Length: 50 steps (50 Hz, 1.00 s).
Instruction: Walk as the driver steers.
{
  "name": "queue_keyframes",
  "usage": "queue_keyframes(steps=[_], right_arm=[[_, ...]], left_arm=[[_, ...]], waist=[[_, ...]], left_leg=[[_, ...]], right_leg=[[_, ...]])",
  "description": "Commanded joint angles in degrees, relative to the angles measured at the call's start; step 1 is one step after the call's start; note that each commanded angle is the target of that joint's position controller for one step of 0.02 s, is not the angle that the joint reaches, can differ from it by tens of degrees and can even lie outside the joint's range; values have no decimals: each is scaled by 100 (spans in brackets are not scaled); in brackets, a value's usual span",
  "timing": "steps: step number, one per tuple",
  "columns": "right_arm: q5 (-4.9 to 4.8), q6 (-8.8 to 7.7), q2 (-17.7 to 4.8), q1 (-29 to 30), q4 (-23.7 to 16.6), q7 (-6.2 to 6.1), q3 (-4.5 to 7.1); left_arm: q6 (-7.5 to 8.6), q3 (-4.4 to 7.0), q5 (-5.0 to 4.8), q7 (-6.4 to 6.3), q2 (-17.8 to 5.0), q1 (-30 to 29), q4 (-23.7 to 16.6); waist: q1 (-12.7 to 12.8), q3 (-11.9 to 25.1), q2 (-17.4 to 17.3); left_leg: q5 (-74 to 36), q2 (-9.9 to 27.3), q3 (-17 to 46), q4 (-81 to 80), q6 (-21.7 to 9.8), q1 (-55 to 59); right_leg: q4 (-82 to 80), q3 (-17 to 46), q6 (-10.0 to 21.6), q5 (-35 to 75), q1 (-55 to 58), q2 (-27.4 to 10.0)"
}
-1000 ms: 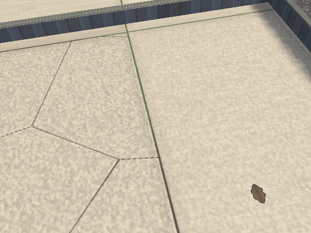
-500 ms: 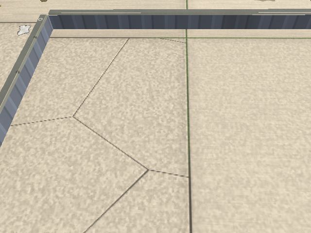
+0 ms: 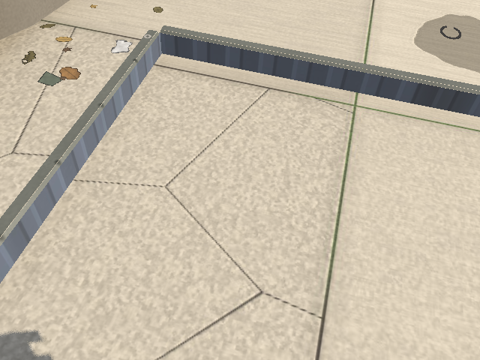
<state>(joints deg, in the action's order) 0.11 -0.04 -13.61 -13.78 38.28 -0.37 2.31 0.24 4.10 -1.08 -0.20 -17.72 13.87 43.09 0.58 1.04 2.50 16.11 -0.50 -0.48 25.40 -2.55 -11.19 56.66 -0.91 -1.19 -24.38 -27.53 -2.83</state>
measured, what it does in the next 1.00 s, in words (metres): walks ahead: right foot, then left foot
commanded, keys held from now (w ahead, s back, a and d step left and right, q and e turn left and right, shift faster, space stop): w+e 0.42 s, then e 0.12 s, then no key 0.06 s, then q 0.40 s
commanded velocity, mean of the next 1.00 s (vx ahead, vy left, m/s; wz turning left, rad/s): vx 0.26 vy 0.00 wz -0.20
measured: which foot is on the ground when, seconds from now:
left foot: down 0.00-0.40, up 0.42-0.82, down 0.84-1.00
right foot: up 0.00-0.36, down 0.38-0.88, up 0.90-1.00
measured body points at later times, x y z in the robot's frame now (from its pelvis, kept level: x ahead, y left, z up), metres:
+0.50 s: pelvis +0.18 -0.10 -0.02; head +0.23 -0.12 +0.43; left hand +0.41 +0.12 -0.10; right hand +0.19 -0.40 -0.13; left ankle +0.10 +0.09 -0.64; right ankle +0.22 -0.19 -0.74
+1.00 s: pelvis +0.35 -0.13 -0.01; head +0.40 -0.13 +0.44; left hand +0.58 +0.09 -0.12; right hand +0.42 -0.43 -0.10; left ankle +0.47 -0.06 -0.74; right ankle +0.27 -0.23 -0.67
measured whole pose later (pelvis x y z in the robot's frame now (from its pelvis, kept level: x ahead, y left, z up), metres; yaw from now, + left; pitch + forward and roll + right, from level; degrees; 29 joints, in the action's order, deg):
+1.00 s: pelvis +0.35 -0.13 -0.01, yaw -14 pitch +2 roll -1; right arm -0.1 -1.3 -16.1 -11.3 38.4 0.2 3.0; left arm -1.0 2.5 0.1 -1.3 -16.9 7.3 41.3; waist -1.3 -2.5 1.0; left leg 6.0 -2.8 2.7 28.3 -2.5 -24.4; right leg 61.9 2.8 -1.6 -29.7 -25.4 3.8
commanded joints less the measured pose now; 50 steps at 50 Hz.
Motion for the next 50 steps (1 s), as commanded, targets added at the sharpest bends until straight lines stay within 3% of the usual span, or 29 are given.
queue_keyframes(steps=[1, 4, 8, 15, 17, 18, 19, 20, 21, 22, 23, 24, 25, 28, 31, 34, 36, 38, 41, 42, 43, 44, 45, 46, 47, 48, 49, 50], right_arm=[[38, -299, -849, -158, -136, -102, 265], [80, -439, -795, -242, -55, -101, 289], [37, -480, -986, -291, 90, -80, 369], [-141, -392, -1269, -570, 405, -19, 509], [-161, -336, -1432, -501, 429, -19, 547], [-169, -298, -1454, -395, 421, -31, 539], [-140, -295, -1279, -517, 399, -54, 457], [12, -351, -881, -628, 172, -62, 298], [47, -544, -444, -683, -109, -37, 116], [-175, -696, -1082, -101, -154, 22, 258], [-271, -770, -1129, 146, -242, 48, 253], [-132, -783, -1080, 131, -206, -1, 240], [20, -730, -1143, 97, -145, -42, 290], [87, -469, -984, -276, 24, -45, 271], [107, -374, -741, -83, 31, -78, 169], [41, -425, -556, 315, 60, 28, 65], [-18, -457, -627, 500, 41, 103, 79], [-27, -469, -757, 607, -26, 155, 130], [12, -462, -970, 507, -139, 210, 238], [34, -460, -1078, 256, -108, 208, 293], [47, -460, -1404, 24, -137, 169, 389], [93, -426, -1786, -147, -220, 129, 465], [89, -341, -1305, -544, -155, 87, 364], [43, -308, -1159, -429, -211, 81, 291], [-4, -252, -1106, -97, -317, 60, 302], [-56, -182, -1089, 170, -384, 39, 291], [-68, -122, -1094, 366, -452, -4, 298], [-41, -42, -1131, 495, -490, -26, 323]], left_arm=[[196, 192, -29, 18, -565, -497, -414], [251, 146, -45, 60, -345, -430, -367], [222, 59, -2, 135, -190, -676, -525], [226, -38, -32, 349, -181, -1200, -968], [216, 37, -28, 365, -337, -923, -1018], [209, 161, -32, 348, -515, -265, -880], [181, 373, -59, 277, -890, 709, -605], [132, 559, -94, 150, -1496, 1487, -508], [217, 526, -94, 170, -1817, 1277, -679], [293, 355, -17, 209, -1274, 1098, -787], [336, 271, 60, 201, -1040, 856, -778], [340, 227, 49, 196, -902, 443, -833], [327, 176, 71, 173, -732, 103, -914], [325, 177, 153, 84, -801, -282, -976], [310, 136, 101, -11, -744, -277, -800], [245, 36, 109, -72, -535, -191, -599], [242, 14, 170, -60, -563, -100, -449], [246, 10, 213, -29, -585, -139, -334], [158, 58, 106, -64, -705, -307, -241], [114, 61, 63, -106, -696, -277, -228], [118, 56, 142, -149, -657, -103, -272], [160, 3, 253, -161, -486, 284, -397], [127, -55, 283, -135, -424, -31, -464], [65, -16, 143, -87, -569, -11, -468], [-21, -11, 69, -91, -527, -231, -482], [-99, -4, 71, -103, -494, -350, -499], [-159, 20, 108, -143, -517, -460, -530], [-181, -7, 113, -156, -374, -465, -542]], waist=[[-259, -530, -1119], [-252, -402, -849], [-336, -505, -803], [-496, -862, -665], [-252, -566, -766], [166, -116, -715], [594, 527, -532], [807, 1107, 463], [370, 1921, 1440], [698, 1638, 638], [547, 979, 501], [250, 544, -59], [48, 356, -68], [-296, 313, -6], [-255, 313, 64], [8, 448, 224], [132, 418, 207], [157, 266, 201], [-5, 103, 223], [-129, 179, 105], [-126, 495, -353], [105, 1033, -1298], [-262, 1456, -1825], [-208, 1501, -1285], [-161, 1133, -858], [-83, 680, -581], [-20, 491, -593], [51, 372, -793]], left_leg=[[1065, 1506, 1545, -1852, -801, 867], [116, 1483, 821, -1912, -767, 1012], [-479, 1607, 246, -1990, -805, 926], [-966, 1841, -435, -1694, -631, 1272], [-2723, 1802, -672, -955, -502, 1325], [-3926, 1621, -968, 67, -341, 1147], [-4374, 1318, -1209, 1457, -123, 541], [-2192, 904, -1244, 3590, 278, -1371], [1662, -231, -89, 5252, 527, -2962], [1405, 62, 671, 5575, 426, -3498], [1043, 291, 561, 5432, 289, -3591], [678, 550, 521, 4947, 261, -3320], [484, 716, 507, 4520, 292, -2906], [145, 611, 336, 4097, 527, -2163], [-618, 471, 198, 3017, 698, -2140], [-1867, 435, 143, 1698, 642, -1692], [-2218, 410, 183, 1285, 534, -1499], [-1870, 381, 230, 1040, 367, -1542], [-1149, 187, 92, 609, 74, -1543], [-1696, 110, 84, 208, -61, -1136], [-3775, 472, 665, 189, -316, -412], [-5364, 1462, 2051, 256, -1209, 857], [-5275, 2075, 3263, -211, -1930, 1543], [-3890, 2030, 3283, -346, -1794, 1351], [-2788, 1764, 2931, -411, -1507, 967], [-2089, 1580, 2591, -591, -1275, 341], [-1395, 1345, 2381, -749, -1078, -85], [-1061, 1042, 2165, -836, -949, -441]], right_leg=[[535, 533, 29, 943, -1891, -181], [156, 643, -83, 1662, -1887, -132], [-780, 477, -191, 2097, -1608, -224], [-1862, -47, 334, 1606, -1240, -237], [-1998, -398, 586, 1181, -487, 93], [-2219, -604, 739, 1311, 528, 402], [-2289, -640, 939, 1405, 2082, 749], [-2588, 1394, 1529, 773, 3945, -398], [-3880, 4842, 2499, -533, 4878, -1642], [-4270, 4607, 2224, -66, 4658, -1689], [-4062, 3671, 2031, 986, 3996, -1530], [-3902, 2869, 1827, 2142, 3138, -1237], [-3860, 2266, 1707, 3189, 2462, -1029], [-4002, 1528, 1758, 4810, 1450, -758], [-3961, 945, 1589, 5327, 1369, -518], [-3931, 563, 1309, 4912, 1558, -379], [-3948, 626, 1288, 4609, 1747, -568], [-3803, 700, 1294, 4518, 1980, -743], [-3101, 733, 1171, 4638, 2302, -815], [-2622, 635, 994, 4657, 2271, -632], [-1812, 363, 677, 4142, 2010, -199], [-250, -5, 201, 2153, 842, 566], [919, 284, -72, -1193, -215, 1058], [1452, 791, -45, -1350, -412, 745], [1652, 778, -66, -1075, -605, 580], [1269, 719, -84, -838, -678, 434], [676, 684, -98, -520, -488, 312], [136, 508, -150, -322, -194, 397]])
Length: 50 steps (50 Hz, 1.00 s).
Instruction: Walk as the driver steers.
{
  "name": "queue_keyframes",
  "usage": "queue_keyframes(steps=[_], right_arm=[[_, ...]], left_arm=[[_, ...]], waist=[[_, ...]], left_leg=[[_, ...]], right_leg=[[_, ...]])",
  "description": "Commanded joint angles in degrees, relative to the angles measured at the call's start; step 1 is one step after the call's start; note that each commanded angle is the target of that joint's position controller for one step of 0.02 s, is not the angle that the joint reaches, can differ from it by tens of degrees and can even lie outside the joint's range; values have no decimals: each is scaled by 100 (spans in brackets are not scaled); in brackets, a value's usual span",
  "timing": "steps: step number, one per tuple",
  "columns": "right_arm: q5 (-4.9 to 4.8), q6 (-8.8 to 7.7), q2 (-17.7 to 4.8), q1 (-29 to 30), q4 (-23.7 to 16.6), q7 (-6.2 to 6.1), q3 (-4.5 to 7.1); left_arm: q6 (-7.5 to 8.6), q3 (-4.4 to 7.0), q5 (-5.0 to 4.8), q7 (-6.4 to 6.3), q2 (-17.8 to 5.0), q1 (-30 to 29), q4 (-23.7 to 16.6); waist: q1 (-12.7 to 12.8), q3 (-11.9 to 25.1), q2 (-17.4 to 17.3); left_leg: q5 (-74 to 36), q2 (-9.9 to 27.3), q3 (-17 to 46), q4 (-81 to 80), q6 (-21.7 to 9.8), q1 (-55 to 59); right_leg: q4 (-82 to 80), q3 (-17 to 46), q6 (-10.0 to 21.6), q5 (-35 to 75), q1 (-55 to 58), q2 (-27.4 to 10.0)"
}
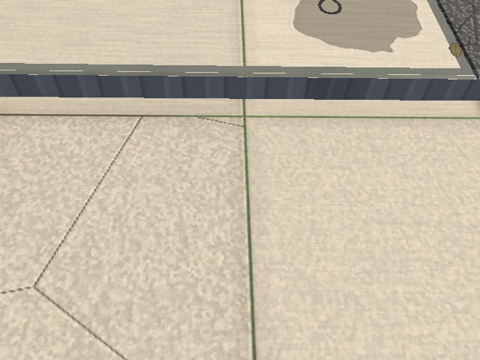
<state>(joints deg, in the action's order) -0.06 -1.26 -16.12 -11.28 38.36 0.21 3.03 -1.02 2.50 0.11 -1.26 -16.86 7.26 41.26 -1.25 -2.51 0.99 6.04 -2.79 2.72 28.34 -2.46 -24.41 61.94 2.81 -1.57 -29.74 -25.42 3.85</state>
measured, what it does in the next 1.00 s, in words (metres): walks ahead: right foot, then left foot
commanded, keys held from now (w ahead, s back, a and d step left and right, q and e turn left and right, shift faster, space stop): q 0.36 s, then no key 0.12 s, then w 0.12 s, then w+e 0.40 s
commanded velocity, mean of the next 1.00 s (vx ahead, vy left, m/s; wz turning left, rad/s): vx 0.17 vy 0.00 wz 0.18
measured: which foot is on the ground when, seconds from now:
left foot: down 0.00-0.24, up 0.26-0.60, down 0.62-1.00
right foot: up 0.00-0.20, down 0.22-0.62, up 0.64-1.00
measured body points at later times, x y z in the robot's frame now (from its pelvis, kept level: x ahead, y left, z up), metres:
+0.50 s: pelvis +0.03 -0.04 +0.01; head +0.06 -0.05 +0.46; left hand +0.07 +0.26 -0.08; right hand +0.26 -0.27 -0.09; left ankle -0.02 +0.10 -0.67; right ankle +0.06 -0.15 -0.73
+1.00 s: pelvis +0.14 +0.00 +0.00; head +0.18 +0.01 +0.45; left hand +0.28 +0.28 -0.10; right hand +0.21 -0.27 -0.12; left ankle -0.03 +0.08 -0.73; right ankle +0.34 -0.10 -0.69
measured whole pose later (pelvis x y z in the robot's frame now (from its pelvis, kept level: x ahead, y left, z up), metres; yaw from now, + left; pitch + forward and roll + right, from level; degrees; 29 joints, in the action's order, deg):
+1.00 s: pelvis +0.14 +0.00 +0.00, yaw +9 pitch +2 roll +1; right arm -0.4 -4.0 -15.6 -21.9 44.9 -0.8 3.9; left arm 2.1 2.9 -1.3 3.2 -15.9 8.8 40.9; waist -3.8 -1.6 1.9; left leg 20.2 -0.2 -9.1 11.1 0.5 7.4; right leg 39.7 0.0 0.4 -1.5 -38.2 -3.9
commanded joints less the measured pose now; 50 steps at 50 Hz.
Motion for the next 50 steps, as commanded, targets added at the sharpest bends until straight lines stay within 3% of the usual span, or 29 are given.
queue_keyframes(steps=[1, 7, 10, 11, 12, 13, 14, 15, 16, 17, 20, 24, 27, 30, 31, 32, 33, 34, 35, 37, 39, 44, 47, 50], right_arm=[[11, 139, -921, 235, -526, -111, 287], [-31, 277, -1050, 160, -609, -214, 396], [-113, 375, -1013, 314, -668, -238, 395], [-117, 384, -875, 207, -668, -243, 359], [-83, 362, -590, 253, -806, -228, 290], [-46, 277, -789, 217, -884, -204, 361], [-24, 259, -1089, 0, -713, -183, 472], [-62, 302, -1127, -210, -519, -175, 517], [-52, 363, -997, -358, -386, -206, 501], [-52, 407, -866, -353, -378, -207, 462], [-124, 410, -578, 134, -607, -183, 332], [-56, 384, -352, 410, -763, -121, 179], [-103, 382, -416, 401, -731, -55, 148], [-108, 282, -423, -194, -390, 1, 158], [-116, 240, -513, -554, -281, -30, 184], [-64, 208, -848, -1186, -170, -97, 252], [32, 141, -1562, -1398, -122, -54, 452], [64, -18, -1201, -1296, -143, -45, 369], [44, -133, -855, -1060, -100, -65, 261], [-16, -257, -628, -672, -93, -87, 198], [83, -339, -499, -639, -81, -112, 174], [56, -397, -636, -648, 68, -114, 239], [-19, -381, -829, -878, 253, -124, 302], [-99, -311, -966, -981, 402, -116, 351]], left_arm=[[-47, 136, -1, -57, -373, 253, -326], [101, 175, -30, -4, -413, 336, -281], [196, 249, -36, 59, -438, 689, -164], [208, 329, 19, 40, -666, 834, -153], [174, 459, 167, 2, -1224, 853, -192], [185, 474, 339, 18, -1275, 576, -288], [227, 359, 320, -24, -909, 202, -481], [242, 302, 215, -61, -684, -92, -534], [245, 277, 109, -88, -598, -222, -573], [237, 249, 49, -107, -554, -192, -565], [150, 252, 84, -157, -593, 280, -450], [78, 337, 36, -120, -842, 401, -372], [75, 376, -84, -15, -980, 575, -265], [120, 299, -190, 80, -865, 563, -129], [187, 198, -142, 127, -601, 585, -74], [282, 17, 21, 221, -69, 355, -210], [375, 77, -78, 196, -275, -17, -562], [421, 225, -174, 166, -751, -276, -571], [422, 279, -250, 196, -809, -136, -486], [414, 313, -210, 206, -744, 93, -277], [440, 281, -199, 235, -529, 185, -182], [409, 148, -137, 319, -213, -100, -325], [419, 60, -136, 426, -116, -544, -565], [431, 65, -154, 527, -208, -736, -766]], waist=[[211, 744, -849], [60, 1053, -1067], [268, 938, -1034], [274, 898, -751], [166, 646, 610], [108, 489, 1602], [-1, 487, 1059], [-141, 435, 688], [-158, 424, 537], [-80, 374, 533], [239, 411, 664], [391, 645, 895], [499, 608, 1023], [124, 304, 771], [-53, 451, 546], [-254, 816, -609], [-423, 455, -1673], [-535, 44, -1090], [-354, -216, -1100], [-162, -417, -1049], [-91, -335, -798], [-172, -290, -625], [-342, -510, -523], [-308, -560, -488]], left_leg=[[46, 1133, 1756, -1170, -941, 762], [481, 1109, 2155, -1036, -914, 854], [874, 860, 2202, -780, -614, 535], [1359, 602, 2000, -403, -354, 119], [2205, -129, 1078, 809, 7, -928], [2854, -384, 495, 2312, 259, -1227], [2581, -144, 716, 3258, 378, -1126], [2236, -130, 648, 3639, 457, -1110], [1923, -95, 567, 3956, 561, -1216], [1759, -55, 519, 4234, 658, -1352], [1558, 33, 211, 3734, 842, -1387], [1921, 243, -17, 2275, 837, -580], [1918, 182, -449, 1173, 625, 262], [965, 3, -689, -638, 121, 1686], [901, 274, -260, -766, -41, 2657], [592, 1433, 1187, -928, -344, 3688], [1656, 2594, 2798, -1486, -1292, 3286], [2198, 2598, 2897, -1742, -1554, 2936], [2625, 2313, 2418, -1834, -1319, 2836], [1991, 1937, 1582, -2057, -921, 2780], [779, 1729, 806, -2133, -761, 2616], [-328, 1573, -373, -2212, -692, 2258], [-446, 1742, -666, -2268, -673, 2285], [-1078, 1903, -882, -1994, -582, 2723]], right_leg=[[-723, 47, -168, 324, -181, -175], [-2180, 128, -173, 921, 462, -97], [-3505, -41, 54, 1615, 1172, -83], [-3930, 319, 254, 1656, 1621, -584], [-4509, 1748, 865, 1388, 1849, -1807], [-4834, 2829, 1608, 1993, 1311, -2675], [-4732, 2488, 1671, 2353, 1210, -2575], [-4557, 1815, 1393, 2567, 1206, -2207], [-4427, 1366, 1196, 2697, 1400, -1920], [-4352, 1102, 1200, 3135, 1511, -1871], [-4277, 604, 1347, 3793, 1963, -1716], [-4129, 467, 1461, 4097, 2215, -1882], [-4500, 568, 1467, 1860, 1755, -1883], [-4367, 514, 1202, 756, 912, -1707], [-3952, 373, 915, 743, 289, -1511], [-2306, -246, 452, 193, -695, -958], [-1260, -641, 200, -591, -2001, -436], [-305, -106, 171, -429, -2274, -750], [-58, 150, 249, 121, -2483, -821], [-50, 325, 245, 1044, -2608, -879], [-52, 387, 153, 1790, -2379, -789], [-1341, 30, -61, 2916, -1779, -817], [-2076, -241, 96, 3057, -1564, -838], [-2519, -447, 397, 2663, -1441, -754]])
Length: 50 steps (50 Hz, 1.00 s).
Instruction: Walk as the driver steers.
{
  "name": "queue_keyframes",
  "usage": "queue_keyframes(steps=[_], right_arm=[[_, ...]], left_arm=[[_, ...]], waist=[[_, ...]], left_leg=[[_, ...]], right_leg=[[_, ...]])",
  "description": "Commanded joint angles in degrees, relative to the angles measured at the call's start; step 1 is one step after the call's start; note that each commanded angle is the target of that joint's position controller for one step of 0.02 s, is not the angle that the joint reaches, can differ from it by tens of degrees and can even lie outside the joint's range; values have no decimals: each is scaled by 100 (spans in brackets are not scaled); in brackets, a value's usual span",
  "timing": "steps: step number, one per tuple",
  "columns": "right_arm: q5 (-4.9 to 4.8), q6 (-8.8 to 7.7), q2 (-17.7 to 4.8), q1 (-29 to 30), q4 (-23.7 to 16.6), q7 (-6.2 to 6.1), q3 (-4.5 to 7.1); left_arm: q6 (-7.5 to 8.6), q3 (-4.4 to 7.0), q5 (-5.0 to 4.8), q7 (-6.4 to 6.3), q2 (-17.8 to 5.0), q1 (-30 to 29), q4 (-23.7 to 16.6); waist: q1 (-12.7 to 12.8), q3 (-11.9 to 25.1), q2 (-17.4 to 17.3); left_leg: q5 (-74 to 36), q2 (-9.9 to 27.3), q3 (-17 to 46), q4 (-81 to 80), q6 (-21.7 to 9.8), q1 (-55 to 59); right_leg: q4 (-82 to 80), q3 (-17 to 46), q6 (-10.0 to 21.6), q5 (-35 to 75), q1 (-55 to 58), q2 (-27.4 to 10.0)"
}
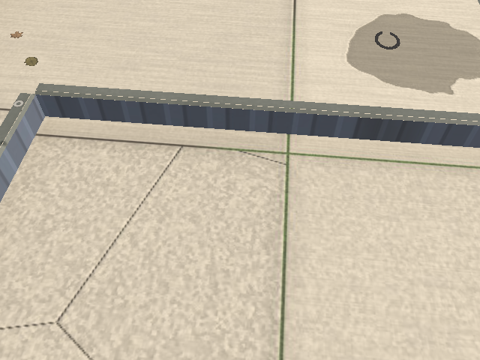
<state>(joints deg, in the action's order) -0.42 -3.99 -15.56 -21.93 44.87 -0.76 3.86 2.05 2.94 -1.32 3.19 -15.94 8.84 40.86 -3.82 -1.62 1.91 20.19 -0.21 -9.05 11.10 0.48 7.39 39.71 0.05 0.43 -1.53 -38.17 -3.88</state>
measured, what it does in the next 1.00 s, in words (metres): walks ahead: right foot, then left foot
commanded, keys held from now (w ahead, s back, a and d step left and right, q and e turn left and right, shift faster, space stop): w+e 0.28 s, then w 0.08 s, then w+q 0.64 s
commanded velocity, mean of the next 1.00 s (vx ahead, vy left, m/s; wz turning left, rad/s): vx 0.49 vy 0.00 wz -0.01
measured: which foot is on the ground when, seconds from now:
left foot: down 0.00-0.10, up 0.12-0.60, down 0.62-1.00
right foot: up 0.00-0.08, down 0.10-0.64, up 0.66-1.00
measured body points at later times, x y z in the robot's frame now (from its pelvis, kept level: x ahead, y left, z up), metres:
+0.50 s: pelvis +0.28 -0.05 +0.01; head +0.30 -0.07 +0.46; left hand +0.41 +0.21 -0.09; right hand +0.42 -0.33 -0.08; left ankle +0.50 +0.07 -0.68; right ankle +0.19 -0.12 -0.73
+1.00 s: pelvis +0.57 -0.05 +0.01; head +0.61 -0.04 +0.46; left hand +0.78 +0.19 -0.07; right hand +0.61 -0.34 -0.10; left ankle +0.52 +0.03 -0.73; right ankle +0.75 -0.21 -0.68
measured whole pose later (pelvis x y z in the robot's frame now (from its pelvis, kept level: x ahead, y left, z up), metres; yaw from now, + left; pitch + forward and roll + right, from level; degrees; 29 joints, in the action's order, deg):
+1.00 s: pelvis +0.57 -0.05 +0.01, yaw +2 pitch +2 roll +0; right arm 0.5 -2.3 -16.7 -21.9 42.8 1.1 3.1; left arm 2.3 0.5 2.8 1.3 -16.2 3.8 37.7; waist -3.9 -2.0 2.1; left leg 14.6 -7.6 9.1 20.2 -4.9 -6.5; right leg 38.6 3.6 -3.4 -1.8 -36.9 -3.8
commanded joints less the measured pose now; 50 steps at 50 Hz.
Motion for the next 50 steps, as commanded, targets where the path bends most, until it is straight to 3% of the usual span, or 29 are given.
queue_keyframes(steps=[1, 3, 4, 5, 6, 7, 8, 9, 10, 11, 13, 17, 21, 23, 26, 29, 31, 32, 33, 34, 35, 36, 37, 38, 41, 45, 46, 48, 50], right_arm=[[-68, -6, -1091, 113, -232, -23, 285], [-63, 78, -1264, 161, -230, -59, 321], [-78, 116, -1263, 210, -258, -84, 300], [-24, 74, -1130, 127, -345, -113, 222], [164, -58, -210, -466, -683, -24, -78], [-13, -284, -639, 62, -686, 41, -38], [-241, -382, -971, 688, -905, 86, 56], [-194, -448, -904, 834, -968, 66, 7], [-32, -465, -884, 882, -930, 27, 23], [35, -414, -911, 762, -903, 20, 62], [103, -275, -843, 560, -843, 33, 59], [159, -147, -591, 1007, -927, 18, -44], [49, -225, -406, 1788, -1006, 116, -144], [-31, -253, -486, 2052, -1075, 176, -130], [-53, -273, -562, 2334, -1234, 284, -113], [-65, -257, -671, 1973, -1227, 365, -62], [-37, -230, -1009, 715, -914, 322, 139], [-21, -196, -1380, -183, -815, 280, 235], [-39, -195, -1725, -343, -739, 322, 317], [-124, -170, -1118, -430, -771, 316, 179], [-71, -136, -978, -96, -844, 273, 137], [-10, -102, -999, 161, -921, 252, 142], [4, -78, -939, 359, -966, 242, 118], [49, -77, -875, 469, -1013, 219, 83], [-18, -65, -875, 543, -976, 155, 85], [-61, -4, -1093, 344, -810, 25, 158], [108, 71, -1138, -53, -454, 132, 182], [94, 124, -1004, -191, -425, 190, 181], [134, 147, -1045, -248, -433, 186, 212]], left_arm=[[120, 49, -11, 102, -367, -850, -777], [77, 209, -14, 88, -663, -204, -722], [50, 373, -35, 37, -935, 670, -520], [-14, 551, -61, -71, -1303, 1582, -330], [6, 635, -84, -138, -1963, 1631, -335], [83, 496, -39, -130, -1515, 1799, -496], [145, 406, 28, -121, -1223, 1551, -418], [176, 364, 15, -129, -1122, 1194, -446], [178, 314, 35, -141, -967, 768, -523], [186, 262, 121, -163, -839, 499, -637], [205, 262, 129, -202, -831, 292, -691], [247, 244, 90, -303, -871, 496, -474], [253, 219, 57, -317, -929, 837, -230], [259, 217, 49, -293, -993, 1034, -96], [201, 227, 72, -295, -1036, 1258, 99], [118, 263, 77, -338, -1127, 1157, 169], [56, 229, 118, -382, -1087, 952, 94], [66, 123, 254, -431, -871, 1012, -67], [193, -25, 248, -363, -359, 1702, -163], [331, 13, 151, -295, -795, 1316, -156], [432, 68, -15, -234, -992, 710, -336], [503, 31, 25, -235, -905, 367, -427], [537, 50, 147, -245, -875, 203, -481], [521, 69, 209, -252, -852, 273, -502], [399, 39, 254, -287, -692, 442, -459], [368, -47, 247, -317, -478, -363, -635], [126, -165, 571, -202, -297, -304, -580], [8, -169, 463, -165, -338, -546, -647], [28, -156, 371, -181, -462, -836, -753]], waist=[[40, -539, -631], [472, 103, -848], [970, 629, -772], [1391, 1132, -415], [731, 1808, 1348], [1140, 2629, 723], [1194, 1642, 470], [935, 1041, 43], [674, 650, -204], [447, 509, -74], [251, 389, 74], [368, 77, 74], [800, 5, 218], [945, -81, 202], [1020, -219, 158], [737, -20, 262], [42, 866, 127], [-254, 1612, -462], [182, 2041, -1998], [-110, 2004, -1393], [-171, 1208, -976], [-84, 803, -355], [67, 461, -78], [247, 439, -220], [430, 346, -495], [203, 118, -558], [225, 199, -654], [76, 206, -742], [-7, 164, -742]], left_leg=[[-3402, 1653, 183, 27, -817, -332], [-5706, 1592, -43, 1258, -657, -206], [-6111, 1405, -229, 2445, -493, -616], [-4937, 1199, -191, 3992, -261, -1952], [732, 55, 145, 6335, 152, -4410], [1293, -183, 1554, 7069, 83, -4875], [759, 109, 1582, 7044, -40, -5388], [258, 386, 1524, 6552, -143, -5269], [-20, 574, 1481, 6044, -136, -4959], [-246, 699, 1524, 5796, -123, -4548], [-427, 724, 1425, 5500, 27, -4250], [-1492, 697, 1204, 4228, 345, -4303], [-2959, 480, 1012, 2624, 301, -3861], [-3001, 469, 1035, 2314, 173, -4008], [-2365, 423, 1062, 2022, -131, -4609], [-1519, 186, 923, 1891, -457, -4199], [-1734, -179, 679, 1754, -783, -2282], [-2035, 721, 1992, 1835, -1158, -634], [-812, 1863, 4904, 1206, -2132, 1170], [103, 1851, 5423, 717, -1981, 1392], [-113, 1717, 4650, 623, -1780, 786], [-721, 1506, 4124, 572, -1678, 105], [-1391, 1316, 3734, 475, -1662, -474], [-1881, 1154, 3480, 367, -1648, -832], [-2540, 943, 3028, 185, -1722, -1406], [-2534, 550, 2502, 160, -1449, -2002], [-2833, 262, 2256, 316, -1202, -2129], [-2940, 225, 2346, 516, -1069, -2140], [-2777, 416, 2717, 662, -1090, -1893]], right_leg=[[-380, -310, 323, -398, 65, 146], [-346, -657, 595, -859, 1162, 597], [-570, -731, 798, -703, 2461, 874], [-600, -1, 1051, -676, 4245, 602], [-1206, 3464, 2168, -2061, 6113, -1139], [-2224, 5052, 2394, -2881, 6336, -1526], [-2426, 4205, 2019, -2550, 5736, -1385], [-2414, 3490, 1818, -2047, 4842, -1137], [-2434, 2926, 1678, -1387, 3988, -895], [-2561, 2537, 1628, -920, 3398, -682], [-2787, 2240, 1713, -396, 2775, -545], [-2928, 1456, 1578, 97, 2196, -280], [-2880, 1042, 1264, -325, 2318, -201], [-2826, 1141, 1265, -410, 2752, -444], [-2573, 1224, 1212, 99, 3760, -840], [-2041, 972, 999, 1770, 4283, -930], [-437, 426, 733, 3572, 3965, -521], [1241, 158, 504, 2139, 2857, -224], [3141, 116, 35, -2321, 475, 907], [3589, 807, 68, -2835, -269, 684], [3597, 768, 108, -2360, -621, 429], [3318, 662, 127, -2008, -552, 235], [2868, 603, 76, -1771, -442, 93], [2582, 614, 22, -1600, -122, -11], [1897, 449, -269, -1525, 114, -35], [269, 330, -500, -196, 417, 175], [241, -79, -454, 38, 798, 232], [-12, -113, -400, 281, 974, 290], [-234, 6, -362, 126, 937, 297]])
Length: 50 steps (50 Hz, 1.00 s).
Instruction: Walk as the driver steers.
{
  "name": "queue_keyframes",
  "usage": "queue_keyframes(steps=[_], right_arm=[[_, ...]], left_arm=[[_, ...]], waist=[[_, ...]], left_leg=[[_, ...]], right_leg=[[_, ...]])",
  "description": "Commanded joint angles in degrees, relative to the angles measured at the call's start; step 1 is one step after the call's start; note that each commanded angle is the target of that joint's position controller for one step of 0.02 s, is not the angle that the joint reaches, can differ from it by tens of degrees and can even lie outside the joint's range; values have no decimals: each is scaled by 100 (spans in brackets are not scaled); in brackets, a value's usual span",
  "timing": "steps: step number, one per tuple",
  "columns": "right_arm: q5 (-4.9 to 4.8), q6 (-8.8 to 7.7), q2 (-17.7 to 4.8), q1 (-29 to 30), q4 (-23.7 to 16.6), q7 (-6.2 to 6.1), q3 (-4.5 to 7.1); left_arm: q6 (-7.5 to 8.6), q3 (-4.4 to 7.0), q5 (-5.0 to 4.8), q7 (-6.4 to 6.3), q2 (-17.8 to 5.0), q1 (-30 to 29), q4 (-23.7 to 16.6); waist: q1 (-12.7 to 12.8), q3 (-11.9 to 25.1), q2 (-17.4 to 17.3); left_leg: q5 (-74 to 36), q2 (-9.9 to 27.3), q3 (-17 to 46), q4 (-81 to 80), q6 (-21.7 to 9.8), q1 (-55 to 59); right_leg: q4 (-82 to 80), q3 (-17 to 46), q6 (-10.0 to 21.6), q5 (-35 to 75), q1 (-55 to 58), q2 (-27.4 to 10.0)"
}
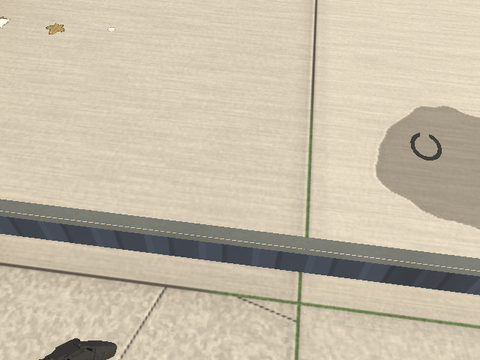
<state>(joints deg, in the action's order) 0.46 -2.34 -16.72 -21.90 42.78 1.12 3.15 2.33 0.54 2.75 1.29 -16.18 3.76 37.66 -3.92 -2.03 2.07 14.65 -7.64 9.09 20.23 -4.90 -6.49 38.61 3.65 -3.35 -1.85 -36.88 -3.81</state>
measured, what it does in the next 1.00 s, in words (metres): walks ahead: right foot, then left foot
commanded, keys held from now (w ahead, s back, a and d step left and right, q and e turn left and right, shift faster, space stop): w+q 0.04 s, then w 0.48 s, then w+e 0.48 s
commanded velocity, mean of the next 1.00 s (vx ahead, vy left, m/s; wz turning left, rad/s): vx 0.50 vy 0.00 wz -0.02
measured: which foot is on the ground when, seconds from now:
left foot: down 0.00-0.12, up 0.14-0.58, down 0.60-1.00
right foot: up 0.00-0.10, down 0.12-0.60, up 0.62-1.00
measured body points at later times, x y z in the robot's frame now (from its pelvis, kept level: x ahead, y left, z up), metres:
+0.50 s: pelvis +0.26 -0.02 +0.00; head +0.29 -0.02 +0.45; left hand +0.18 +0.23 -0.13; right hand +0.49 -0.22 -0.10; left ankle +0.37 +0.12 -0.71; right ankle +0.20 -0.12 -0.74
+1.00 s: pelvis +0.51 +0.03 +0.00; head +0.52 +0.03 +0.45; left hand +0.66 +0.28 -0.13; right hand +0.45 -0.22 -0.14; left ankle +0.41 +0.11 -0.74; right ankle +0.56 -0.09 -0.59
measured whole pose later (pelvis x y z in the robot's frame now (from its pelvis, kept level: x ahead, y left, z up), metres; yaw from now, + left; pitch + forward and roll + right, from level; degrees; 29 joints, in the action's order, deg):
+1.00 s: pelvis +0.51 +0.03 +0.00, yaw -4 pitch +0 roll +2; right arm 2.8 -5.0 -12.6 -26.1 54.8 -1.0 1.9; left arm -1.2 3.7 2.3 0.6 -13.9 8.4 49.5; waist -2.1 -0.9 2.1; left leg 17.7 -1.6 -13.9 15.0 -2.4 2.4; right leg 85.8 -0.5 3.3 -19.3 -47.9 -3.3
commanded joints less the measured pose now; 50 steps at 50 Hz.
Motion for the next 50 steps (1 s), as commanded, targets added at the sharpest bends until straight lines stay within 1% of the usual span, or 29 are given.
queue_keyframes(steps=[1, 4, 5, 6, 7, 8, 9, 10, 12, 14, 17, 22, 25, 27, 28, 29, 30, 31, 32, 33, 34, 36, 37, 40, 43, 44, 47, 48, 50], right_arm=[[76, -13, -997, -219, -246, -27, 314], [109, -30, -1079, 41, -234, -85, 345], [68, -63, -939, 9, -162, -70, 294], [4, -119, -571, -88, -215, -35, 174], [-120, -111, -230, -768, -337, -33, 104], [87, -43, -644, -657, -150, -78, 127], [124, -19, -728, -239, -105, -43, 152], [134, -24, -673, 84, -133, 8, 128], [215, 28, -563, 271, -122, 85, 99], [232, 67, -480, 260, -49, 107, 62], [243, 70, -392, 743, -146, 141, -7], [176, 3, -140, 1895, -388, 195, -200], [140, -25, -187, 2181, -432, 153, -220], [161, -57, -256, 2187, -438, 90, -202], [181, -86, -301, 1944, -358, 45, -172], [225, -137, -370, 1348, -143, -7, -124], [313, -206, -614, 499, 133, -82, -26], [422, -236, -1145, -335, 198, -169, 103], [275, -131, -1478, -348, 268, -150, 214], [144, -88, -962, 82, 225, -124, 110], [90, -107, -613, 550, 171, -109, 9], [81, -190, -249, 858, 198, -112, -90], [89, -245, -224, 844, 254, -125, -93], [65, -374, -310, 662, 419, -145, -47], [68, -376, -266, 392, 578, -179, -37], [106, -365, -216, 139, 680, -190, -36], [168, -326, -191, -544, 979, -242, -25], [243, -317, -260, -900, 1100, -243, -1], [333, -295, -222, -971, 1183, -229, 5]], left_arm=[[34, 96, -52, -2, -513, -383, -472], [150, 184, -47, -67, -710, 338, -269], [229, 240, 4, -126, -807, 944, -81], [305, 324, 121, -205, -1148, 1734, -14], [224, 496, 142, -230, -1769, 1944, 60], [153, 480, -15, -176, -1400, 1777, 147], [148, 373, -75, -141, -925, 1494, 105], [163, 309, -83, -114, -674, 1327, 166], [230, 251, -96, -125, -504, 1363, 373], [335, 268, -142, -83, -540, 1584, 568], [385, 291, -210, -58, -594, 1746, 793], [328, 294, -199, -37, -604, 2108, 1169], [303, 315, -184, -46, -713, 2341, 1383], [277, 318, -191, -77, -745, 2337, 1491], [262, 315, -204, -92, -766, 2283, 1534], [245, 298, -239, -101, -747, 2230, 1571], [249, 237, -259, -104, -599, 2161, 1523], [271, 121, -336, -96, -218, 2131, 1232], [206, 134, -338, -152, -125, 2616, 1273], [94, 282, -193, -196, -611, 2313, 1427], [78, 281, -193, -141, -461, 2124, 1423], [-17, 275, -132, -72, -276, 1984, 1493], [-71, 266, -90, -30, -192, 2032, 1532], [-131, 286, -81, 56, -70, 1636, 1398], [-158, 292, -56, 124, -24, 1039, 1189], [-202, 264, -43, 102, 87, 1003, 1174], [-265, 277, 3, 50, 135, 294, 886], [-308, 309, 3, -36, 197, 168, 837], [-328, 314, -120, -230, 264, -138, 605]], waist=[[15, 168, -741], [394, 249, -707], [686, 521, -456], [985, 1245, 199], [689, 1701, 1551], [617, 1229, 896], [602, 596, 196], [578, 306, -7], [481, 113, 389], [445, 231, 420], [457, 97, 391], [707, -124, 384], [755, -132, 376], [659, -157, 329], [498, -69, 279], [197, 210, 110], [-150, 756, -121], [-426, 1542, -949], [-186, 1785, -1740], [-39, 1006, -754], [152, 374, -704], [365, -26, -801], [437, -14, -850], [509, -11, -679], [417, -106, -643], [377, -5, -806], [185, -244, -535], [98, -244, -660], [220, -491, -467]], left_leg=[[-2105, 1279, 1127, -171, -541, -347], [-2276, 1454, 1435, 363, -366, -188], [-2572, 1152, 1167, 1187, -245, -270], [-1890, 802, 641, 2658, -91, -636], [1090, -181, -190, 4107, 155, -2319], [1497, 179, -143, 4645, 109, -3017], [985, 399, -50, 4701, 102, -2999], [665, 540, -113, 4491, 123, -2873], [453, 728, -205, 4073, 194, -2605], [331, 688, -285, 3963, 252, -2492], [-23, 853, -482, 3502, 367, -2860], [-861, 1026, -1087, 1955, 475, -2535], [-895, 924, -1253, 1466, 341, -2146], [-719, 863, -1249, 1255, 190, -1837], [-616, 748, -1271, 1047, 110, -1448], [-735, 630, -1291, 621, -3, -632], [-809, 940, -966, 515, -156, 629], [-389, 2521, 758, 283, -464, 2098], [-264, 3417, 2355, -354, -884, 2278], [357, 3071, 1903, -469, -715, 1540], [339, 2792, 1206, -725, -574, 834], [-389, 2343, 223, -1079, -316, 140], [-772, 2240, -109, -1137, -270, 4], [-1619, 2182, -735, -1221, -316, 69], [-2018, 2189, -1176, -1232, -386, 255], [-1970, 2236, -1241, -1174, -462, 438], [-2096, 2536, -1155, -1067, -591, 1280], [-2314, 2816, -863, -885, -766, 1841], [-1480, 3123, -825, -898, -757, 2199]], right_leg=[[-312, -252, 55, -16, 837, 279], [-890, -227, 313, -694, 1815, 384], [-1254, -185, 483, -734, 2649, 340], [-1519, 899, 801, -1709, 3735, -710], [-2216, 3531, 1521, -2599, 4971, -1933], [-2461, 4207, 1642, -3294, 4568, -1998], [-2502, 3394, 1549, -3239, 3970, -1715], [-2560, 2639, 1434, -2520, 3543, -1418], [-2681, 1579, 1238, -1175, 3156, -945], [-2667, 1167, 1289, -81, 3212, -850], [-2896, 785, 1420, 319, 3324, -841], [-2997, 143, 1321, 785, 3176, -596], [-2784, 111, 1258, 1259, 3326, -741], [-2518, 200, 1214, 1740, 3420, -871], [-2161, 203, 1170, 2343, 3454, -847], [-1441, 70, 1077, 2841, 3360, -671], [-416, -71, 947, 2416, 2809, -385], [1261, -380, 759, 239, 1515, 108], [2409, -432, 731, -2864, 480, 736], [2712, 10, 790, -2540, 284, 370], [2598, 26, 796, -2103, 305, 179], [2353, -76, 712, -1659, 569, -27], [2398, -119, 661, -1492, 702, -37], [2493, -204, 568, -1038, 362, -74], [2318, -298, 462, -611, -176, -147], [2646, -477, 463, -694, -312, -114], [3720, -456, 535, -1090, -1707, -125], [5199, -424, 640, -1699, -2611, 7], [6963, 26, 876, -2648, -4006, 2]])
